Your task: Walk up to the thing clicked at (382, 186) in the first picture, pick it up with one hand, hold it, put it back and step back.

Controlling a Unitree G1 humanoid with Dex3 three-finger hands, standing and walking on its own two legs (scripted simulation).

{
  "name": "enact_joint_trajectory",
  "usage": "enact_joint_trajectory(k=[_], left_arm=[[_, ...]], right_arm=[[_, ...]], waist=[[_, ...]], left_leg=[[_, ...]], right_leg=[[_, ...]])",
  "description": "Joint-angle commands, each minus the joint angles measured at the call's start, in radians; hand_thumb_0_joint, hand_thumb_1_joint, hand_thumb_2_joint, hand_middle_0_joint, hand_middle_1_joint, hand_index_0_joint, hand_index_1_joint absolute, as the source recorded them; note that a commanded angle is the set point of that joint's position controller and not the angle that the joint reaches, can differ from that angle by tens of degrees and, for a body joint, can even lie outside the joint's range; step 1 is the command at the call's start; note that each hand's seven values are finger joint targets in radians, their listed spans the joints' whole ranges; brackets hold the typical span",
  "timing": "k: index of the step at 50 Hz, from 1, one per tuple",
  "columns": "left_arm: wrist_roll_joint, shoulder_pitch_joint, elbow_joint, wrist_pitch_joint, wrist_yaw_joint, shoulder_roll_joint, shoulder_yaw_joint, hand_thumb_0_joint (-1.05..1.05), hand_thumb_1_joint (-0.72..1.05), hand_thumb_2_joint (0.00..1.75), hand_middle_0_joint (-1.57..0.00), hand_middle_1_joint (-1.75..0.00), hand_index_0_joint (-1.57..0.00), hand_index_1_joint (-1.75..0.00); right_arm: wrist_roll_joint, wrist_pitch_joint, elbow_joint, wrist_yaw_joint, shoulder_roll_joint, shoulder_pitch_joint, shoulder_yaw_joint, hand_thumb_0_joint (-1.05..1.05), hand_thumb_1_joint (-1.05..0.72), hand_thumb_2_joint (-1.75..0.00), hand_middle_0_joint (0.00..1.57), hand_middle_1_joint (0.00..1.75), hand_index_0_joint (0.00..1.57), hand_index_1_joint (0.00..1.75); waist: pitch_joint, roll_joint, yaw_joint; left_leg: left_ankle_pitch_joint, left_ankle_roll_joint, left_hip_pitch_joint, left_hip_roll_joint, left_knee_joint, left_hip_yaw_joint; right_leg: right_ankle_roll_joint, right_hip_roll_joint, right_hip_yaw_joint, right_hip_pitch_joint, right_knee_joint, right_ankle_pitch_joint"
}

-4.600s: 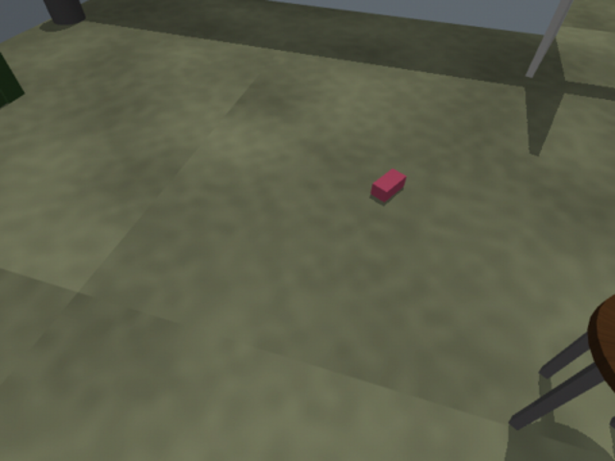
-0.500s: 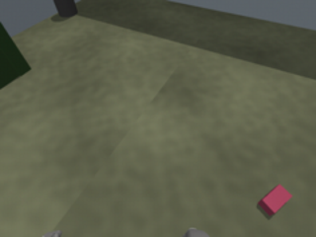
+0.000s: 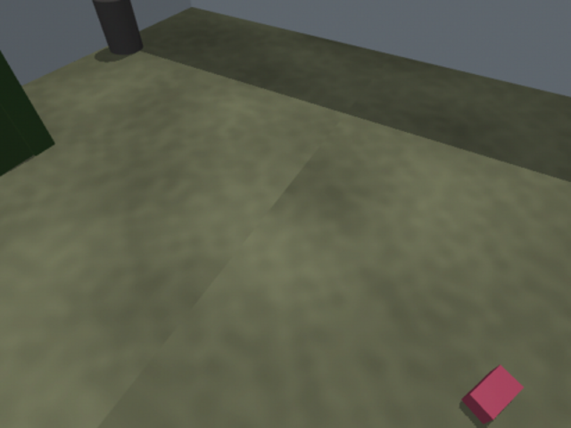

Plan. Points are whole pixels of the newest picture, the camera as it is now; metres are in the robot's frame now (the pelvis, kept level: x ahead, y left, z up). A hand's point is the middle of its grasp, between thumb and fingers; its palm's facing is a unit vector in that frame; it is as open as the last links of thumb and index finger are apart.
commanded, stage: walk up
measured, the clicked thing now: (492, 393) +0.36 -0.68 -0.74
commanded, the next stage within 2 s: stand in 0.60 s
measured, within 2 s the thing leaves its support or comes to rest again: neither
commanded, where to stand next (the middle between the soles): +0.05 +0.01 m, yaw +0 degrees
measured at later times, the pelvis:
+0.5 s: pelvis +0.01 -0.01 +0.00, yaw +0 degrees
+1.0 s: pelvis +0.00 -0.02 +0.00, yaw +0 degrees
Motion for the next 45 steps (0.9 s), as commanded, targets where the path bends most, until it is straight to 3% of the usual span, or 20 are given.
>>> enact_joint_trajectory(k=[1, 8, 12, 16, 19, 29, 30, 36, 44, 45], left_arm=[[-0.002, -0.063, -0.058, -0.030, 0.018, 0.197, 0.033, 0.00, 0.90, 0.90, -0.20, -0.30, -0.20, -0.30], [-0.001, -0.074, -0.049, -0.031, 0.025, 0.191, 0.038, 0.00, 0.90, 0.90, -0.20, -0.30, -0.20, -0.30], [0.002, -0.088, -0.057, -0.030, 0.027, 0.193, 0.041, 0.00, 0.90, 0.90, -0.20, -0.30, -0.20, -0.30], [0.004, -0.083, -0.058, -0.030, 0.028, 0.188, 0.046, 0.00, 0.90, 0.90, -0.20, -0.30, -0.20, -0.30], [0.005, -0.092, -0.059, -0.027, 0.028, 0.184, 0.048, 0.00, 0.90, 0.90, -0.20, -0.30, -0.20, -0.30], [0.010, -0.110, -0.070, -0.022, 0.023, 0.188, 0.055, 0.00, 0.90, 0.90, -0.20, -0.30, -0.20, -0.30], [0.001, -0.115, -0.071, -0.023, 0.024, 0.196, 0.049, 0.00, 0.90, 0.90, -0.20, -0.30, -0.20, -0.30], [-0.001, -0.105, -0.071, -0.023, 0.022, 0.186, 0.043, 0.00, 0.90, 0.90, -0.20, -0.30, -0.20, -0.30], [0.002, -0.099, -0.070, -0.019, 0.021, 0.192, 0.033, 0.00, 0.90, 0.90, -0.20, -0.30, -0.20, -0.30], [0.003, -0.095, -0.071, -0.019, 0.021, 0.198, 0.034, 0.00, 0.90, 0.90, -0.20, -0.30, -0.20, -0.30]], right_arm=[[0.012, -0.017, -0.052, -0.015, -0.225, -0.035, -0.045, 0.00, -0.90, -0.90, 0.20, 0.30, 0.20, 0.30], [0.013, -0.006, -0.048, -0.015, -0.212, -0.056, -0.044, 0.00, -0.90, -0.90, 0.20, 0.30, 0.20, 0.30], [0.009, -0.002, -0.043, -0.015, -0.213, -0.074, -0.044, 0.00, -0.90, -0.90, 0.20, 0.30, 0.20, 0.30], [0.007, -0.003, -0.042, -0.013, -0.205, -0.084, -0.041, 0.00, -0.90, -0.90, 0.20, 0.30, 0.20, 0.30], [0.005, -0.004, -0.042, -0.014, -0.205, -0.090, -0.043, 0.00, -0.90, -0.90, 0.20, 0.30, 0.20, 0.30], [0.003, -0.005, -0.048, -0.013, -0.203, -0.077, -0.037, 0.00, -0.90, -0.90, 0.20, 0.30, 0.20, 0.30], [0.001, -0.003, -0.054, -0.014, -0.192, -0.091, -0.036, 0.00, -0.90, -0.90, 0.20, 0.30, 0.20, 0.30], [0.002, -0.009, -0.047, -0.016, -0.206, -0.076, -0.034, 0.00, -0.90, -0.90, 0.20, 0.30, 0.20, 0.30], [0.000, -0.002, -0.036, -0.012, -0.202, -0.060, -0.033, 0.00, -0.90, -0.90, 0.20, 0.30, 0.20, 0.30], [-0.002, -0.003, -0.039, -0.012, -0.204, -0.060, -0.034, 0.00, -0.90, -0.90, 0.20, 0.30, 0.20, 0.30]], waist=[[-0.101, -0.009, -0.019], [-0.115, -0.041, -0.018], [-0.098, -0.032, -0.018], [-0.118, -0.006, -0.010], [-0.109, 0.008, -0.011], [-0.066, 0.012, -0.010], [-0.065, 0.008, -0.012], [-0.112, 0.026, -0.012], [-0.055, 0.012, -0.013], [-0.061, 0.009, -0.014]], left_leg=[[0.190, 0.049, -0.007, 0.098, -0.064, -0.064], [0.262, 0.045, 0.027, 0.099, -0.060, -0.054], [0.225, 0.043, 0.015, 0.094, -0.075, -0.049], [0.248, 0.040, 0.025, 0.100, -0.079, -0.046], [0.253, 0.036, 0.021, 0.105, -0.096, -0.047], [0.134, 0.038, -0.037, 0.093, -0.126, -0.050], [0.167, 0.027, -0.034, 0.113, -0.144, -0.071], [0.227, 0.021, -0.006, 0.119, -0.148, -0.070], [0.084, 0.023, -0.035, 0.106, -0.165, -0.070], [0.095, 0.026, -0.026, 0.111, -0.163, -0.069]], right_leg=[[-0.048, -0.100, 0.090, 0.087, -0.042, 0.178], [-0.042, -0.105, 0.078, 0.098, -0.046, 0.236], [-0.041, -0.107, 0.084, 0.097, -0.066, 0.189], [-0.042, -0.108, 0.076, 0.121, -0.059, 0.226], [-0.042, -0.104, 0.070, 0.126, -0.059, 0.206], [-0.038, -0.089, 0.084, 0.130, -0.089, 0.076], [-0.038, -0.097, 0.089, 0.131, -0.084, 0.110], [-0.040, -0.101, 0.085, 0.175, -0.066, 0.198], [-0.035, -0.094, 0.095, 0.111, -0.110, 0.022], [-0.039, -0.096, 0.094, 0.113, -0.103, 0.041]])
